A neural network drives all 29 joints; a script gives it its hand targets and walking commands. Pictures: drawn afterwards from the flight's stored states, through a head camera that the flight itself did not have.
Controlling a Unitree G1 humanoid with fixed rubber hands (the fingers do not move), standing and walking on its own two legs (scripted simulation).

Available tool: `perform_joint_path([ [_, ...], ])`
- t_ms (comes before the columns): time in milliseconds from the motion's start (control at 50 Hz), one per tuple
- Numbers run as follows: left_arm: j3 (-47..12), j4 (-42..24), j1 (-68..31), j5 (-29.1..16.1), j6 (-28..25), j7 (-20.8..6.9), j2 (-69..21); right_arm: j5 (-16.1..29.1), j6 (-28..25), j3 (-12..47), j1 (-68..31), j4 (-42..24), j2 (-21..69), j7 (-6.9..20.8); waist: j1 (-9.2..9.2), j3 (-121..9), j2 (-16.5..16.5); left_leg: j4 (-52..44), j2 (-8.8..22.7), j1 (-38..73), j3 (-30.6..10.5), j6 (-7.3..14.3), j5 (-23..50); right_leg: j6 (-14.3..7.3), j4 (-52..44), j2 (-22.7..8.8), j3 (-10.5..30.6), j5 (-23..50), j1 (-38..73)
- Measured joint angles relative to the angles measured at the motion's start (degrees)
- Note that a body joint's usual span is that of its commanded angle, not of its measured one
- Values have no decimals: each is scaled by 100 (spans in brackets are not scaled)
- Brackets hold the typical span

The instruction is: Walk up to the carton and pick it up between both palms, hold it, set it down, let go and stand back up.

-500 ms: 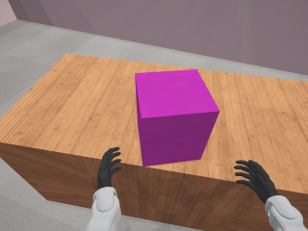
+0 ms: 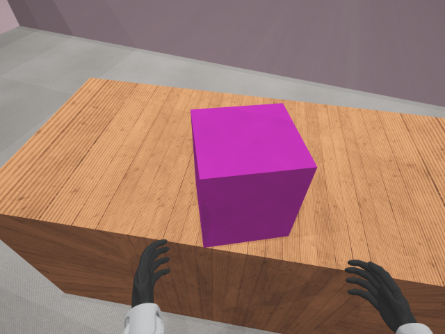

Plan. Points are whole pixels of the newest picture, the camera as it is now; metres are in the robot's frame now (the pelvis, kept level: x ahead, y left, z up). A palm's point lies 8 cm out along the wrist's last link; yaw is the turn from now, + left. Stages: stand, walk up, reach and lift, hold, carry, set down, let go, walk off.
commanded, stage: set down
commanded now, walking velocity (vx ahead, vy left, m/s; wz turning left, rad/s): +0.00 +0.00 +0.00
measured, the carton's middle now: (242, 176) +0.47 +0.02 +0.00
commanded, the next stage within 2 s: let go in 1.68 s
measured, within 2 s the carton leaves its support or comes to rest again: neither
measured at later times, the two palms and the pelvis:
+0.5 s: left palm (135, 312) +0.18 +0.19 -0.04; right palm (388, 317) +0.20 -0.24 -0.03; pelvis +0.00 +0.01 +0.00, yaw +0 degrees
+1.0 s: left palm (122, 318) +0.17 +0.22 -0.06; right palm (375, 326) +0.19 -0.22 -0.05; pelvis +0.01 +0.01 +0.00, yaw +1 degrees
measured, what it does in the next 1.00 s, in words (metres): stands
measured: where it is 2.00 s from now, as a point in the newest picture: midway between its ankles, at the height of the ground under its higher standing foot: outside the picture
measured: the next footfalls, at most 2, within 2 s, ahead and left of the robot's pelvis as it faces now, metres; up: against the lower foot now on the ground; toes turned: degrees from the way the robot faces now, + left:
none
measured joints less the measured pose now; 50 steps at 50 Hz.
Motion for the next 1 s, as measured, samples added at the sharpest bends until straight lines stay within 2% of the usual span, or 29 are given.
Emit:
perform_joint_path([
  [140, -1, 283, 37, 0, 16, -198, 132, 0, 91, 0, 52, -12, 0, -148, 0, 23, 0, 0, -7, 32, 0, 5, 0, 0, 0, -7, 0, 1, 33],
  [340, 0, 393, 57, 0, 25, -214, 402, 0, 275, 0, 75, -14, 0, -180, 0, 67, 0, 0, -42, 61, 1, 32, -3, 0, 0, -40, 0, -7, 66],
  [480, -1, 722, 58, -1, 70, -370, 483, 0, 409, 0, 80, -12, 40, -249, -1, 76, 0, 0, -73, 60, 3, 52, -27, 0, 0, -70, 1, -35, 69],
  [820, 0, 1063, 66, -1, -32, -722, 882, -266, 305, 0, 272, 15, 357, -620, -14, 194, -5, 0, -129, 61, 7, 86, -71, 16, 0, -126, 1, -82, 76],
  [1000, 0, 1116, 65, -1, 73, -767, 1036, -444, 452, 2, 273, 18, 407, -667, -15, 201, -10, 0, -145, 64, 7, 101, -72, 21, 0, -141, 0, -85, 82],
])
